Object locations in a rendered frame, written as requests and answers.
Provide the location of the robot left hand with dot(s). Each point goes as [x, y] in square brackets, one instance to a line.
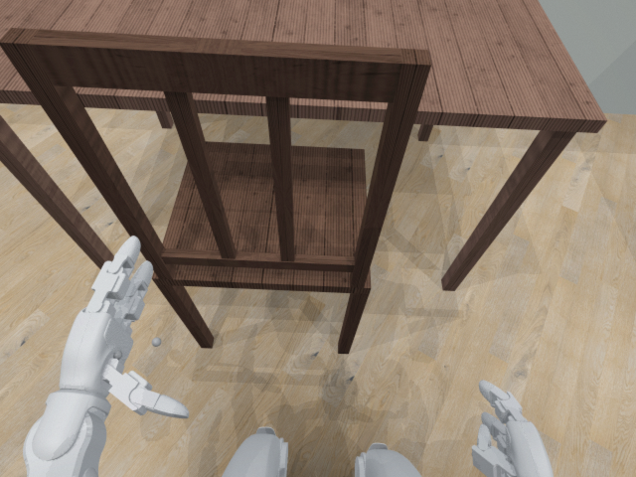
[103, 327]

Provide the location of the right robot thigh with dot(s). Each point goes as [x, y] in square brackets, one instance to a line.
[384, 463]

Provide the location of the robot right shin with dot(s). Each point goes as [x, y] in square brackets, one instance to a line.
[377, 446]

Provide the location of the chair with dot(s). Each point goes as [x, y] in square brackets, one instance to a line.
[253, 216]

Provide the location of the robot left forearm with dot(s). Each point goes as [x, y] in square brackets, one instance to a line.
[68, 439]

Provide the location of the table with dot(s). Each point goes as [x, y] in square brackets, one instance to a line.
[494, 64]

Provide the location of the robot right hand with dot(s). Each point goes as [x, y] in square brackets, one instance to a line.
[521, 452]

